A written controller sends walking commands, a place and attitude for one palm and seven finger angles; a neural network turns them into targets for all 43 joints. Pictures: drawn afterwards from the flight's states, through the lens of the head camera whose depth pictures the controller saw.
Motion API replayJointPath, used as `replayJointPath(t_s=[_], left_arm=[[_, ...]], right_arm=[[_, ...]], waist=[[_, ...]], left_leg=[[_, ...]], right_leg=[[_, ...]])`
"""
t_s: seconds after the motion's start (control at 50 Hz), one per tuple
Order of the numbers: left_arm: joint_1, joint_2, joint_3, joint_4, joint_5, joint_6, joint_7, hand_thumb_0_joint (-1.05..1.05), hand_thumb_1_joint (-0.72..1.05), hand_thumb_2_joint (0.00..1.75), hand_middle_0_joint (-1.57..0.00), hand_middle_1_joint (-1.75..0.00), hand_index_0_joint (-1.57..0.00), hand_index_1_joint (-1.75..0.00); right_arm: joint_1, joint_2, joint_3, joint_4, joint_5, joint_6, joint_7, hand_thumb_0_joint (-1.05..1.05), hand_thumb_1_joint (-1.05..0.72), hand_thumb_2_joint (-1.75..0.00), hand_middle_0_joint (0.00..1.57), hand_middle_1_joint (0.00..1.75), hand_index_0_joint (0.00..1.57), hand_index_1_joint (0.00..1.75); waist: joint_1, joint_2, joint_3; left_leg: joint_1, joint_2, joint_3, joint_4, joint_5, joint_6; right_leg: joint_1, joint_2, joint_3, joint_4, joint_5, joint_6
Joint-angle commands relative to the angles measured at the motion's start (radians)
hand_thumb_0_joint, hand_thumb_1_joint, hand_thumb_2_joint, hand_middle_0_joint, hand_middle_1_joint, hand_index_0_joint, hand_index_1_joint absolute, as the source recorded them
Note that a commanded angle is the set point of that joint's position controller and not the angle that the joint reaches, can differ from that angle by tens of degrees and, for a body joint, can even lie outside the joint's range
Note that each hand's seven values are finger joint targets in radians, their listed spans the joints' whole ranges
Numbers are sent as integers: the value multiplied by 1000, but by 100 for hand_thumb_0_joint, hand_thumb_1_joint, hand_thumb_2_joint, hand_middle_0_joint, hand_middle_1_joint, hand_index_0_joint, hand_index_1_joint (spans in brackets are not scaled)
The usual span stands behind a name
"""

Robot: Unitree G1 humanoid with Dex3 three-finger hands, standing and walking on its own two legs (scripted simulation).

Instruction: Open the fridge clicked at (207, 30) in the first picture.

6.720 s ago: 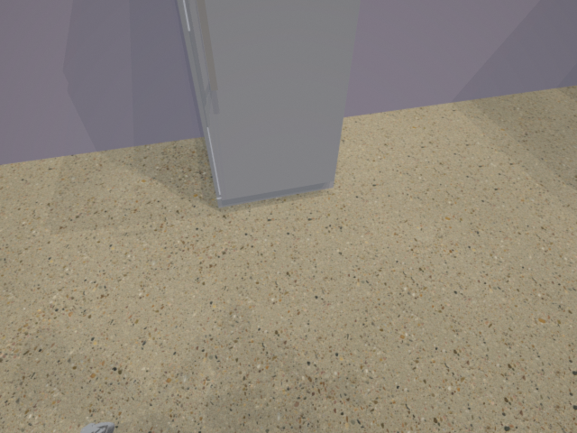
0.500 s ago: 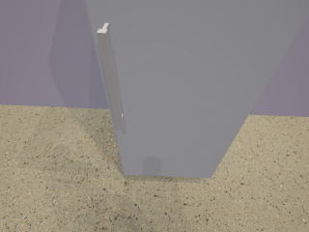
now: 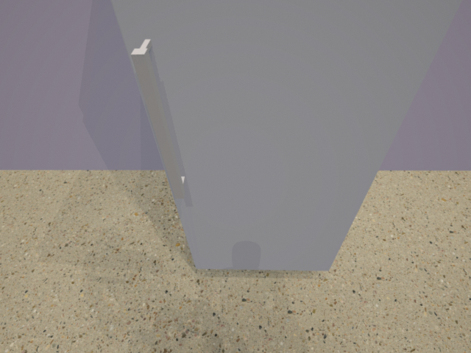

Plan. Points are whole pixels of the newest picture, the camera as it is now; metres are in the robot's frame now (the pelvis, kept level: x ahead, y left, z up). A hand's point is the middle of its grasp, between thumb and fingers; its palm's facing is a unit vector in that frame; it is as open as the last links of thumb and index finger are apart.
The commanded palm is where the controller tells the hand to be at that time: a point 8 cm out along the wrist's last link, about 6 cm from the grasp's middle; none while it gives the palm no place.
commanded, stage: look again from close up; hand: left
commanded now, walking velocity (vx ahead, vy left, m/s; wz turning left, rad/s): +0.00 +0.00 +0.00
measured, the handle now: (166, 133) +0.53 +0.18 +0.09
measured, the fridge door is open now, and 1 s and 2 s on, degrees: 0 0 0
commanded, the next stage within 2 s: raise the hand to about handle height in 0.50 s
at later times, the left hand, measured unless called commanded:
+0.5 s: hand out of the picture +0.02 +0.17 -0.17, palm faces +0.02 -0.97 -0.23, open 7.3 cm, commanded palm none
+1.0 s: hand (130, 343) +0.15 +0.19 -0.04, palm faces +0.02 -1.00 +0.01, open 8.4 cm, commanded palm +0.12 +0.25 -0.03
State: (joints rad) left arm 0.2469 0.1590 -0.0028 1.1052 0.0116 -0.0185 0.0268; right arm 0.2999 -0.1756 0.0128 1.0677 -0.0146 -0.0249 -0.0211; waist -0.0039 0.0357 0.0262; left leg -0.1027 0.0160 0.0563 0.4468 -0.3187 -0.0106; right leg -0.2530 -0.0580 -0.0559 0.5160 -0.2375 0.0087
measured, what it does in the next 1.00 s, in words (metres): lowers itself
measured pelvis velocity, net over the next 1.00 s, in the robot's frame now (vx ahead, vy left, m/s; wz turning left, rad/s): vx -0.04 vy -0.01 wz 0.02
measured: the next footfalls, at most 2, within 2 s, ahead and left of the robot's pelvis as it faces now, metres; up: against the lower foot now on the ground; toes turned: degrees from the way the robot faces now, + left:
none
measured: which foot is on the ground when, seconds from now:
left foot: down 0.00-1.00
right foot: down 0.00-1.00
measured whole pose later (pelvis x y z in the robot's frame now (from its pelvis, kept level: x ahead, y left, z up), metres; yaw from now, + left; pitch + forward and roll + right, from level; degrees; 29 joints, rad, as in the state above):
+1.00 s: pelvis -0.04 -0.01 -0.07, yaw +1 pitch +11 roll +1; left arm 0.39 0.19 0.19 0.17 -0.30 -0.52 -0.38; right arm 0.14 -0.30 -0.07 0.48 0.03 -0.28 -0.02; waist 0.02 -0.04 -0.11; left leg -0.70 0.03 0.03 1.06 -0.54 -0.02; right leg -0.82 -0.07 -0.06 1.05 -0.42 -0.01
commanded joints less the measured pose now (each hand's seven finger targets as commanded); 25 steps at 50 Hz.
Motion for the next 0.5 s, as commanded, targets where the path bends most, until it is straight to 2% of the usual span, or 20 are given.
replayJointPath(t_s=[0.0,0.06,0.2,0.34,0.38,0.48], left_arm=[[33,140,27,-38,-1,-17,5,0,90,90,-20,-30,-20,-30],[26,143,29,-39,0,-19,5,0,90,90,-20,-30,-20,-30],[12,154,33,-39,-1,-18,3,0,90,90,-20,-30,-20,-30],[5,160,33,-33,-2,-16,1,0,90,90,-20,-30,-20,-30],[2,161,34,-37,0,-15,1,0,90,90,-20,-30,-20,-30],[0,164,36,-38,0,-15,0,0,90,90,-20,-30,-20,-30]], right_arm=[[54,-91,-24,-21,-2,-14,-9,0,-90,-90,20,30,20,30],[49,-88,-25,-13,-2,-13,-9,0,-90,-90,20,30,20,30],[35,-102,-26,3,-2,-12,-10,0,-90,-90,20,30,20,30],[28,-104,-26,11,-2,-7,-10,0,-90,-90,20,30,20,30],[30,-104,-27,12,-2,-7,-9,0,-90,-90,20,30,20,30],[29,-107,-26,15,-1,-9,-9,0,-90,-90,20,30,20,30]], waist=[[5,-46,30],[5,-64,18],[6,-35,8],[7,-52,21],[6,-33,27],[7,-38,17]], left_leg=[[-110,76,-63,-94,161,31],[-98,78,-62,-90,166,29],[-89,85,-56,-94,176,23],[-88,83,-51,-95,140,18],[-92,85,-53,-100,140,19],[-95,86,-58,-104,147,19]], right_leg=[[79,-67,88,-87,178,-50],[88,-68,87,-94,191,-51],[98,-70,90,-102,204,-54],[81,-73,99,-133,149,-56],[80,-70,98,-136,136,-55],[92,-68,96,-139,131,-54]])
